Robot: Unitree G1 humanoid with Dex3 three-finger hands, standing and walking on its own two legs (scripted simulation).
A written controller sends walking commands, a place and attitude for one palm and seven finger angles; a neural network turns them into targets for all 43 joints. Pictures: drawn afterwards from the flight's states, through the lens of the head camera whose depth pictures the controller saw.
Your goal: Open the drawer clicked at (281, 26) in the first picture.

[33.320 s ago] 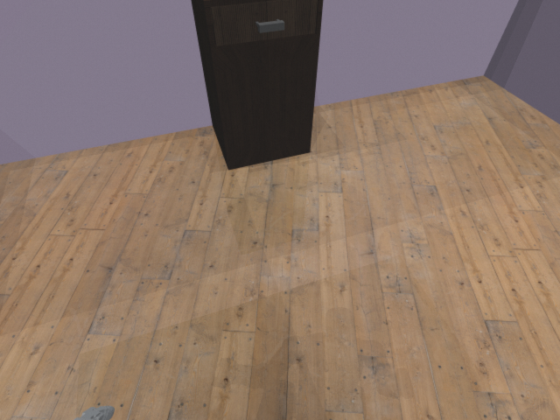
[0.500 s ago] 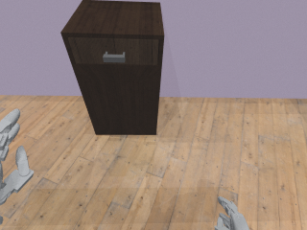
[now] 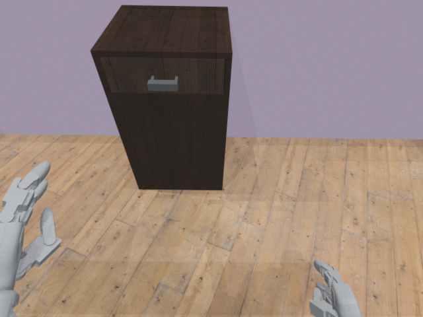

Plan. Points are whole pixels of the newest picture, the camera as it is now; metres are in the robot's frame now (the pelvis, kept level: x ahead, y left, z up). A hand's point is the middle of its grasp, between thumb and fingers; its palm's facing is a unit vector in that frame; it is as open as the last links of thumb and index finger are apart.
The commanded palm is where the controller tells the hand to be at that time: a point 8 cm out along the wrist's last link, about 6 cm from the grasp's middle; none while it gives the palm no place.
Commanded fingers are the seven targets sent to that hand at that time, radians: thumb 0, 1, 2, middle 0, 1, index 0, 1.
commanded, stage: let the arm hang, fingers relaxed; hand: left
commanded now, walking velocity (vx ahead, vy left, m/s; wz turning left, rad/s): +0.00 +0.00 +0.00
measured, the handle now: (163, 81) +0.87 +0.23 -0.03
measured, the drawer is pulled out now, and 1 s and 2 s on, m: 0.00 0.00 0.00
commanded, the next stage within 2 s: look to check the result in 1.06 s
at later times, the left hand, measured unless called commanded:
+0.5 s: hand out of the picture -0.08 +0.20 -0.17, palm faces +0.02 -0.98 -0.19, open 7.4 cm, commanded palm none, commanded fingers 0.00 0.90 0.90 -0.20 -0.30 -0.20 -0.30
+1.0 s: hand out of the picture +0.04 +0.22 -0.16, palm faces +0.00 -0.97 -0.26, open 7.4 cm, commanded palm none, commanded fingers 0.00 0.90 0.90 -0.20 -0.30 -0.20 -0.30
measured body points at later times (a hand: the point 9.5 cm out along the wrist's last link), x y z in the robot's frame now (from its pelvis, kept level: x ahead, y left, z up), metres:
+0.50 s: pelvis -0.02 +0.02 +0.01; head +0.01 +0.03 +0.45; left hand -0.08 +0.25 -0.16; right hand -0.03 -0.24 -0.14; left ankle +0.03 +0.11 -0.74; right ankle -0.03 -0.09 -0.74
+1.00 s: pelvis -0.01 +0.02 +0.01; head -0.01 +0.01 +0.46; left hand +0.04 +0.27 -0.14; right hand +0.03 -0.24 -0.14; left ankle +0.03 +0.11 -0.74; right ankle -0.03 -0.09 -0.74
